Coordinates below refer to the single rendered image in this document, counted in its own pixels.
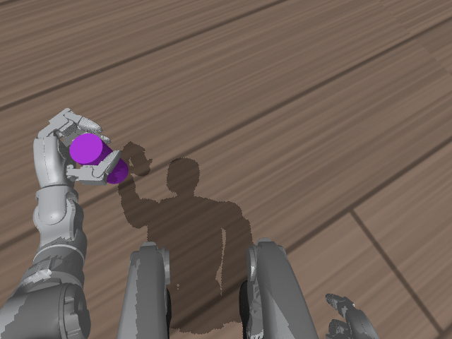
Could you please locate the can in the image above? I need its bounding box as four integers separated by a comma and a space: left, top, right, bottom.
70, 133, 129, 184

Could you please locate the right robot hand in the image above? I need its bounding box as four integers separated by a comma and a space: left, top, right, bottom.
326, 293, 379, 339

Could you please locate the left robot hand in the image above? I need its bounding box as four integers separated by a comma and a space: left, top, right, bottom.
33, 108, 121, 189

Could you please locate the left robot arm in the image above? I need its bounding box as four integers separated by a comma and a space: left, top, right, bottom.
0, 184, 91, 339

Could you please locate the right robot foot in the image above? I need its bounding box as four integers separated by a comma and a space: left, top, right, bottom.
239, 280, 264, 339

